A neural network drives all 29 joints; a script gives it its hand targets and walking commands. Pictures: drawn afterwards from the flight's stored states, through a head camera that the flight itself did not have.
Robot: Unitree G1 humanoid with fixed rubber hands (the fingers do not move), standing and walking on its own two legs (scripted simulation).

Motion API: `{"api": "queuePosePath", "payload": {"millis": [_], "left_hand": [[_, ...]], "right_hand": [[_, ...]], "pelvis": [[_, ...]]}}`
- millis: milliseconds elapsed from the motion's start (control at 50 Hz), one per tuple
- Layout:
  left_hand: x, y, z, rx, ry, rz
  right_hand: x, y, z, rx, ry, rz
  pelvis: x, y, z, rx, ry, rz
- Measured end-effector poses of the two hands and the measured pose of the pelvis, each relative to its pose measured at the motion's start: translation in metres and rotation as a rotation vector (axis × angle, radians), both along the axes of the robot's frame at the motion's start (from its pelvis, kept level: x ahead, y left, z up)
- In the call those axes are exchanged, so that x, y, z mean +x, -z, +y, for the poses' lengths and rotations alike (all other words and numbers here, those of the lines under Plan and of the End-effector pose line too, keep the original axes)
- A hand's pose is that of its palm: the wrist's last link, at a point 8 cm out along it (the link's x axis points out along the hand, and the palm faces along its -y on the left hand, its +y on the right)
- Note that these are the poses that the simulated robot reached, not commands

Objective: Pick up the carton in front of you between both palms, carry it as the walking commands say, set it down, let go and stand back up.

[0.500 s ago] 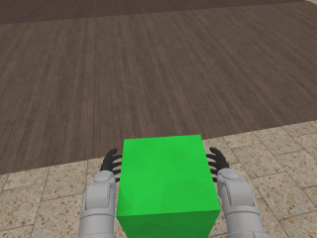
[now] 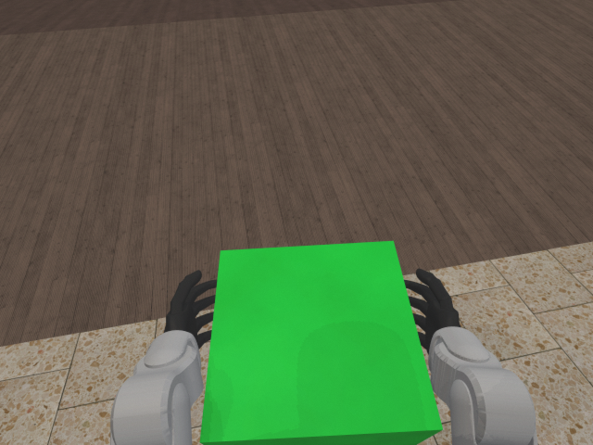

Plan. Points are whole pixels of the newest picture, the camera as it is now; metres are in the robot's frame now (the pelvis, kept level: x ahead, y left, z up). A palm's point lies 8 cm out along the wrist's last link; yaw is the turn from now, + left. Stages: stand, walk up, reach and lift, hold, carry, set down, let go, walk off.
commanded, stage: carry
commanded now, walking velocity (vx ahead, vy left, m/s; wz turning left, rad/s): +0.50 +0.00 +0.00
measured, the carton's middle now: (312, 362) +0.25 -0.01 +0.03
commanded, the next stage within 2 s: none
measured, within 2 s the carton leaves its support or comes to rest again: neither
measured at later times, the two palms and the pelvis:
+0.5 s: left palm (191, 215) +0.52 +0.19 +0.06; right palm (355, 205) +0.53 -0.11 +0.07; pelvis +0.30 +0.04 -0.02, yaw +0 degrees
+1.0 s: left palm (224, 110) +0.88 +0.16 +0.10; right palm (344, 106) +0.89 -0.14 +0.09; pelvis +0.63 +0.00 -0.02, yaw +2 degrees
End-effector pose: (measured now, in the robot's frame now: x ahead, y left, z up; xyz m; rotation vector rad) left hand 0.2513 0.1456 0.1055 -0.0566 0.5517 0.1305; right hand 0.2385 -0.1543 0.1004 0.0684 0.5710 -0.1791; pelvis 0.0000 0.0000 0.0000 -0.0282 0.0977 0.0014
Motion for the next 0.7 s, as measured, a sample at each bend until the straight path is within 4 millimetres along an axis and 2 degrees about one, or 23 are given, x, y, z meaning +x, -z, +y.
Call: {"api": "queuePosePath", "payload": {"millis": [40,120,180,240,360,440,480,540,600,700], "left_hand": [[0.013,0.009,-0.006,0.001,-0.008,0.019],[0.031,0.022,-0.002,-0.024,-0.078,0.109],[0.051,0.02,0.005,-0.039,-0.129,0.132],[0.081,0.015,0.011,-0.036,-0.156,0.123],[0.162,0.016,0.027,-0.041,-0.146,0.08],[0.228,0.031,0.041,-0.052,-0.113,0.048],[0.259,0.04,0.046,-0.058,-0.091,0.069],[0.298,0.041,0.046,-0.049,-0.044,0.13],[0.334,0.035,0.043,-0.047,-0.002,0.15],[0.394,0.02,0.044,-0.045,0.005,0.115]], "right_hand": [[0.015,0.01,-0.007,0.02,0.008,0.018],[0.049,0.018,-0.004,0.038,-0.023,0.107],[0.082,0.016,0.002,0.032,-0.048,0.131],[0.119,0.013,0.006,0.022,-0.047,0.122],[0.196,0.016,0.022,0.027,-0.033,0.08],[0.252,0.026,0.038,0.023,-0.029,0.044],[0.278,0.032,0.044,0.017,-0.024,0.063],[0.303,0.036,0.045,0.025,0.01,0.123],[0.328,0.027,0.043,0.021,0.048,0.144],[0.389,0.01,0.043,0.008,0.048,0.112]], "pelvis": [[0.021,0.007,-0.006,-0.006,-0.019,-0.004],[0.058,0.001,-0.014,0.01,-0.039,-0.004],[0.088,-0.007,-0.015,0.023,-0.039,-0.003],[0.122,-0.011,-0.012,0.035,-0.038,-0.005],[0.201,-0.004,0.006,0.038,-0.035,-0.018],[0.264,0.016,0.025,0.041,-0.017,-0.036],[0.289,0.019,0.034,0.055,-0.005,-0.034],[0.32,0.009,0.043,0.039,0.013,-0.026],[0.353,-0.004,0.047,0.023,0.017,-0.019],[0.415,-0.016,0.047,0.004,0.007,-0.014]]}}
